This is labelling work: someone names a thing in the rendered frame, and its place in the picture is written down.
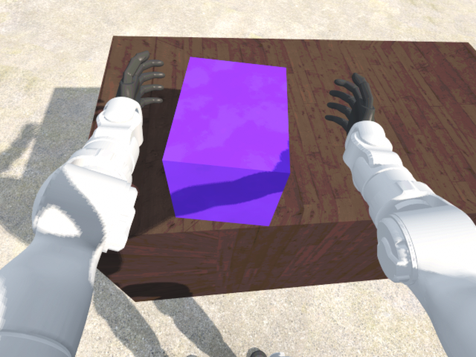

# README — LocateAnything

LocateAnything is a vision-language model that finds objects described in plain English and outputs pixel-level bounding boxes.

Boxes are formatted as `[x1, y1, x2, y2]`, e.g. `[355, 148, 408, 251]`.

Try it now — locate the right robot forearm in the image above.
[343, 120, 476, 230]

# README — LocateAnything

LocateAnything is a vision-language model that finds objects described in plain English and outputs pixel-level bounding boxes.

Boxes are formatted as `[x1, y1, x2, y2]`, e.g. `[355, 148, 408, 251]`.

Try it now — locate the robot right hand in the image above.
[325, 73, 375, 135]

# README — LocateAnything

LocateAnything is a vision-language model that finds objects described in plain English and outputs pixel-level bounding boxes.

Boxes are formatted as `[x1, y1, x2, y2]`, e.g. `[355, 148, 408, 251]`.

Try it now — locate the left robot forearm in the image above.
[32, 97, 143, 234]

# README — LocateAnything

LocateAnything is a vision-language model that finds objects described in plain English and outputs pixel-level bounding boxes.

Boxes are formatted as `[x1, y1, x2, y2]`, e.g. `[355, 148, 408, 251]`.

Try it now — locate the pedestal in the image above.
[89, 36, 476, 302]

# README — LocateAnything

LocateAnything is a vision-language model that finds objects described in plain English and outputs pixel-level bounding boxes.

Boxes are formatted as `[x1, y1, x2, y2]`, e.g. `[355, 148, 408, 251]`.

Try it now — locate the carton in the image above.
[162, 57, 290, 226]

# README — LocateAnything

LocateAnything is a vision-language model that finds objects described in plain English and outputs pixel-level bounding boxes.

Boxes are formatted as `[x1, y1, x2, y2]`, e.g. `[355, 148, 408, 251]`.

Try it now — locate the robot right upper arm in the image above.
[377, 205, 476, 357]

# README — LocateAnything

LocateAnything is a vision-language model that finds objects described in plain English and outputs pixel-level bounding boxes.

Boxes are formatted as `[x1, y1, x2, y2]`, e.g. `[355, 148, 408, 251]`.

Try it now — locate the robot left upper arm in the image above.
[0, 163, 138, 357]

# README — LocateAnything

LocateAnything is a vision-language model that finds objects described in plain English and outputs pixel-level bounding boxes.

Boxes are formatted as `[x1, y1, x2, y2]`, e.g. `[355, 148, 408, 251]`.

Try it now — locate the robot left hand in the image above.
[116, 51, 165, 108]

